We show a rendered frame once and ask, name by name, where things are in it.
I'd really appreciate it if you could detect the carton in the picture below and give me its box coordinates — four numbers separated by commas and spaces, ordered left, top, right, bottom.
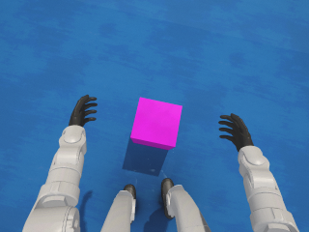
130, 97, 183, 151

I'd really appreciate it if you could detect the robot left foot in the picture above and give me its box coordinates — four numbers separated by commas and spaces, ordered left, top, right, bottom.
123, 184, 136, 223

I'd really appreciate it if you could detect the left robot forearm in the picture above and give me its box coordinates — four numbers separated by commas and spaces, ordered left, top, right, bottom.
22, 125, 87, 232

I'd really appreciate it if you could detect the right robot forearm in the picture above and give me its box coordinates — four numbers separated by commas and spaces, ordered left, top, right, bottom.
238, 145, 299, 232

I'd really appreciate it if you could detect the robot left hand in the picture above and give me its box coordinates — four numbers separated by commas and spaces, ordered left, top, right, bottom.
69, 95, 98, 128

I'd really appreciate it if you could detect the robot left shin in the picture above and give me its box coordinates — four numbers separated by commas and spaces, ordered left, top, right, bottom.
113, 190, 132, 201

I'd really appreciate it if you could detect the robot left upper arm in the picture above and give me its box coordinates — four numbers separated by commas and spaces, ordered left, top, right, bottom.
24, 205, 81, 232

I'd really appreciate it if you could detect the robot right hand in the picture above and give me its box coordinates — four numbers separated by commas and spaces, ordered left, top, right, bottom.
218, 113, 254, 152

